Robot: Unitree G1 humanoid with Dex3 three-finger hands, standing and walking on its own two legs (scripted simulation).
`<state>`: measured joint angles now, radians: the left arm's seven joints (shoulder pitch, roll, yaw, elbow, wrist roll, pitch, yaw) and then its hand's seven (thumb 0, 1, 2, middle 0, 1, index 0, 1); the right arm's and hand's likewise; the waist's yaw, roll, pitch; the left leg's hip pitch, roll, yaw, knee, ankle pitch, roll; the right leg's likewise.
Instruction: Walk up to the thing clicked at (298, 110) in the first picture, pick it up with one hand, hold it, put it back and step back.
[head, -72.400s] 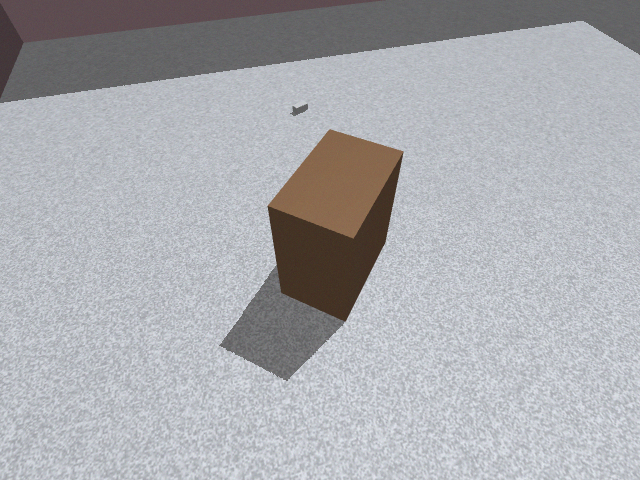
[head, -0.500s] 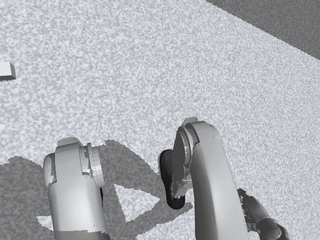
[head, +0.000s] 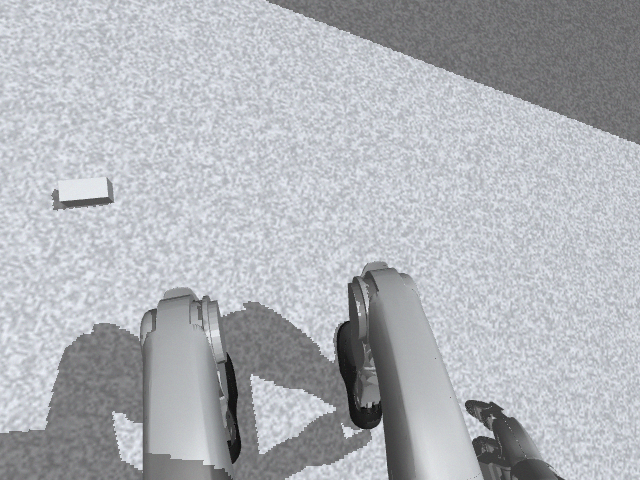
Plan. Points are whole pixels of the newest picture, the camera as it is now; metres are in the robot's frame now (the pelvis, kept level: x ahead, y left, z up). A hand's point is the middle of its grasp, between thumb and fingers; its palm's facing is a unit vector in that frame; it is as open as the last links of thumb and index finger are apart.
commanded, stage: go down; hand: left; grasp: from above
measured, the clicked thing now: (87, 192) +0.52 +0.34 -0.40
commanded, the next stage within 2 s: none
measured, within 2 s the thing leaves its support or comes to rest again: neither
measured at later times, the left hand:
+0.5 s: hand out of the picture +0.48 +0.38 +0.00, palm faces -0.44 -0.08 -0.89, open 14.0 cm
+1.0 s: hand out of the picture +0.48 +0.38 +0.03, palm faces -0.43 -0.07 -0.90, open 14.0 cm
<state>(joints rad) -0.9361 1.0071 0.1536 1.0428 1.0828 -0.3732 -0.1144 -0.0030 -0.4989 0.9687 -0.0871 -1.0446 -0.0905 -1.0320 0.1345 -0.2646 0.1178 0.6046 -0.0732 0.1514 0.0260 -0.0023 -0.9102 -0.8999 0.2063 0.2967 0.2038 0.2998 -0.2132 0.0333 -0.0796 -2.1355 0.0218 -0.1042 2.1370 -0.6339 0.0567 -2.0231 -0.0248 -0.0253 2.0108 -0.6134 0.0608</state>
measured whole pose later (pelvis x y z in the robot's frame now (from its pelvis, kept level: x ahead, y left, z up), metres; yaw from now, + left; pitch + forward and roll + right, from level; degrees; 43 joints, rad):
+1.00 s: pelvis +0.00 -0.01 +0.07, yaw +2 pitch +34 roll -9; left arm -0.97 1.03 0.16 1.16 1.14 -0.43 -0.09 0.00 -0.49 0.95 -0.14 -0.96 -0.13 -0.96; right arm 0.15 -0.26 0.09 0.66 -0.07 0.13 0.00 0.00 -0.92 -0.90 0.20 0.30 0.20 0.30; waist -0.22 0.03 -0.10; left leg -1.91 0.04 -0.11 1.91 -0.60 0.02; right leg -1.82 -0.02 -0.04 1.79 -0.57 0.07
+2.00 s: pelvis +0.01 -0.01 +0.11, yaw +2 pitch +33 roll -9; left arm -0.93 1.02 0.16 1.18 1.13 -0.43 -0.08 0.00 -0.37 0.84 -0.26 -0.84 -0.25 -0.84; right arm 0.16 -0.25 0.09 0.68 -0.05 0.13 0.00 0.00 -0.93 -0.91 0.20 0.30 0.20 0.30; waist -0.21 0.03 -0.11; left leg -1.77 0.05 -0.10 1.78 -0.60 0.02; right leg -1.69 -0.01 -0.04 1.66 -0.56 0.06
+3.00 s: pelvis +0.00 -0.01 -0.08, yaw -2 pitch +34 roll -12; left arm -1.17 1.07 0.13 1.59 1.41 -0.37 0.36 0.00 -0.44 0.89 -0.17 -1.00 -0.18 -0.98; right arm 0.09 -0.24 0.17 0.71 -0.16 0.03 0.11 0.00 -0.93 -0.90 0.20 0.30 0.20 0.30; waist -0.33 -0.06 0.06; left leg -2.38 0.00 -0.16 2.40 -0.64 0.03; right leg -2.25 0.00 -0.04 2.27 -0.63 0.08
